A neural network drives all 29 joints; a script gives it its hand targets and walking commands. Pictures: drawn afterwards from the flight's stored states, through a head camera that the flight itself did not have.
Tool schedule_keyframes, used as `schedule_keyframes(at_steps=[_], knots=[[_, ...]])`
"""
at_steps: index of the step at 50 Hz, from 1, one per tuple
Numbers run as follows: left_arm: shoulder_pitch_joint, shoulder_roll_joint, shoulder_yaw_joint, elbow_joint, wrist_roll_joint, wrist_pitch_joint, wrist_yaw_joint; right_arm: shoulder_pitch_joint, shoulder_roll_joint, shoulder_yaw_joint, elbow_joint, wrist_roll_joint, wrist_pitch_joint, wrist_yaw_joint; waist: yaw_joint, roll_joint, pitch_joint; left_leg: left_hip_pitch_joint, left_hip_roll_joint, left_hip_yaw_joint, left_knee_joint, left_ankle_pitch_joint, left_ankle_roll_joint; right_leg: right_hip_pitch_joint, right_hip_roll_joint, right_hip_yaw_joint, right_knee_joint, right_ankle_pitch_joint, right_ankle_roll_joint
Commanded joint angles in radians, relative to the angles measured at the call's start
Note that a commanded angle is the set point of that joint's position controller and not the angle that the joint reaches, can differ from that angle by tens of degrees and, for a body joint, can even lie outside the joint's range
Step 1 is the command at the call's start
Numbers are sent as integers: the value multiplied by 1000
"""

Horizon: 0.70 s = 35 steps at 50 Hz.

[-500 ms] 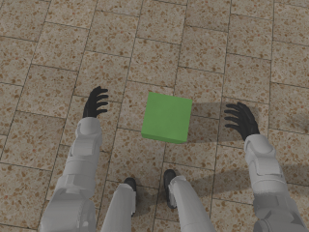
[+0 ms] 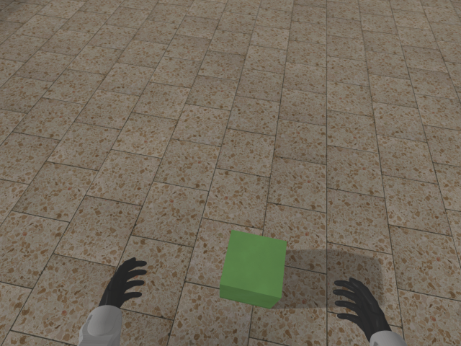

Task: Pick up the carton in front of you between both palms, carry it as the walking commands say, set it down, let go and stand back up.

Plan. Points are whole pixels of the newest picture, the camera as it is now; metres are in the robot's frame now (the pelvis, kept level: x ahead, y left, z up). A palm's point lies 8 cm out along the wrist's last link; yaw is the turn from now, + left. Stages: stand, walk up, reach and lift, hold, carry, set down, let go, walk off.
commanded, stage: let go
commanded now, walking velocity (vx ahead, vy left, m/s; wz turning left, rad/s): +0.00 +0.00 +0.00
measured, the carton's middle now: (251, 270) +0.40 -0.09 -0.65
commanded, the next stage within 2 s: stand in 0.54 s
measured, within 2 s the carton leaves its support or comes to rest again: neither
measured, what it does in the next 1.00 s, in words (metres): shifts its weight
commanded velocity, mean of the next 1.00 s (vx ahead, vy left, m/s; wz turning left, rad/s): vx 0.00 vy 0.00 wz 0.00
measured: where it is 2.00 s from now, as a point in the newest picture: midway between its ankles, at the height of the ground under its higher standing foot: outside the picture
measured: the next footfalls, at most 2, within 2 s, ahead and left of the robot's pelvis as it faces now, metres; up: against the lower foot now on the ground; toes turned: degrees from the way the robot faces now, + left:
none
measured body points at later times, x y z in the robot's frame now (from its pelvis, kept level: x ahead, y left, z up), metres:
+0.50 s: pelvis +0.00 +0.00 +0.00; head +0.00 +0.00 +0.45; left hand +0.17 +0.24 -0.08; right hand +0.17 -0.24 -0.07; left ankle -0.04 +0.11 -0.74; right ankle +0.00 -0.12 -0.74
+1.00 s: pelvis +0.04 -0.02 -0.01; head +0.04 -0.03 +0.44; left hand +0.14 +0.23 -0.13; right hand +0.12 -0.29 -0.13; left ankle -0.04 +0.11 -0.74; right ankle +0.00 -0.12 -0.74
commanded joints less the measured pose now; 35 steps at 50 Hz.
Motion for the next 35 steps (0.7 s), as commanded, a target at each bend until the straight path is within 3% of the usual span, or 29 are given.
schedule_keyframes(at_steps=[1, 9, 14, 15, 16, 20, 27, 28, 29, 31, 35], knots=[[27, 71, 0, -117, -14, 0, -19, -22, -106, -40, -81, -12, -1, -3, 33, 88, -137, 105, -10, 5, -108, 266, -28, 218, 28, -35, -42, 252, 13], [71, 96, -25, -173, -50, 56, -58, -4, -118, -62, -74, -49, 56, -10, 32, 37, -16, 142, 6, -6, -153, 261, -30, 289, 40, -45, -66, 197, 9], [62, 99, -25, -187, -50, 84, -66, -26, -115, -64, -76, -54, 84, -8, 33, 37, 21, 137, 8, -2, -156, 233, -31, 317, 38, -49, -60, 170, 9], [119, 102, -40, -121, -63, 55, -46, -68, -162, -59, -120, -64, 133, -34, 31, 8, -33, 203, 10, -10, -109, 330, -29, 280, 58, -53, -27, 147, 9], [110, 112, -28, -130, -60, 51, -36, -37, -157, -53, -110, -65, 145, -45, 32, 41, -24, 205, 7, -7, -95, 361, -39, 257, 55, -53, -27, 129, 6], [81, 113, -25, -147, -50, 54, -23, -49, -134, -41, -113, -61, 167, -58, 39, 70, -5, 192, -2, -4, -93, 354, -38, 239, 53, -46, -26, 131, 6], [87, 120, -16, -123, -42, 72, -28, -49, -119, -36, -130, -53, 191, -67, 53, 51, 8, 164, -20, 18, -97, 285, -23, 275, 46, -30, -30, 171, 11], [232, 175, 2, 44, 17, 11, 5, 16, -172, -38, 24, -81, 45, -99, 64, 145, 28, 109, 89, 2, -120, -230, -35, 76, -91, 62, -90, -115, 39], [210, 220, 7, 39, 21, -15, 17, 53, -173, -42, 28, -102, -7, -113, 46, 110, 90, 65, 93, -61, -135, -311, -22, 15, -84, 72, -104, -208, 34], [176, 176, -3, 69, 6, -58, 11, 13, -166, -32, 59, -97, -63, -119, 48, 49, 66, 58, 113, -88, -107, -249, -7, -36, -77, 91, -93, -174, 22], [158, 146, -14, 120, -10, -103, -8, 33, -162, -21, 113, -75, -110, -115, 35, -21, -107, 143, 103, -60, -16, 4, -8, 26, -84, 134, -42, 80, -13]])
